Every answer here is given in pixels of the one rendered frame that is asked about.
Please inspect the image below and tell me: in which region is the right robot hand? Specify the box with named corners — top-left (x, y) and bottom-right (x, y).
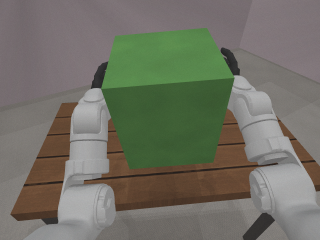
top-left (220, 47), bottom-right (240, 76)

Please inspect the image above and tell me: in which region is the left robot forearm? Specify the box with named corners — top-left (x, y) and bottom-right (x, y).
top-left (57, 88), bottom-right (111, 221)

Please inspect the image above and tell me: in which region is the carton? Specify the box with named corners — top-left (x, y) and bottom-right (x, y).
top-left (101, 28), bottom-right (235, 169)

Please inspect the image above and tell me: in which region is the right robot forearm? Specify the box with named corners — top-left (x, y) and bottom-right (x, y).
top-left (227, 75), bottom-right (317, 202)

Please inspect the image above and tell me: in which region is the table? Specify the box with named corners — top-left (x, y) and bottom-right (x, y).
top-left (10, 102), bottom-right (320, 240)

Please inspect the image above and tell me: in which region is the right robot upper arm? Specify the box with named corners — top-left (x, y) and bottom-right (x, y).
top-left (249, 162), bottom-right (320, 240)

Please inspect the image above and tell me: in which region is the left robot upper arm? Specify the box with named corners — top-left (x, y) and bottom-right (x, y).
top-left (23, 183), bottom-right (116, 240)

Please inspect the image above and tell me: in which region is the left robot hand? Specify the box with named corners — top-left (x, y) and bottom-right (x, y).
top-left (91, 61), bottom-right (108, 89)

